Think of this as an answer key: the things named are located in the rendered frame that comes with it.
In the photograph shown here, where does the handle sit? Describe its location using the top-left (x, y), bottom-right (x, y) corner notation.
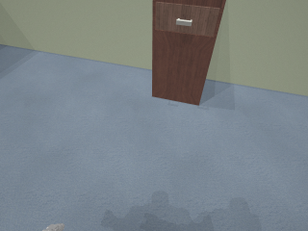
top-left (176, 18), bottom-right (193, 26)

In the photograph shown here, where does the cabinet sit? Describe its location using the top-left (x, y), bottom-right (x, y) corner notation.
top-left (152, 0), bottom-right (226, 106)

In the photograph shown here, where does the drawer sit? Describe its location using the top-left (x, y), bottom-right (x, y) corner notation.
top-left (155, 1), bottom-right (220, 37)

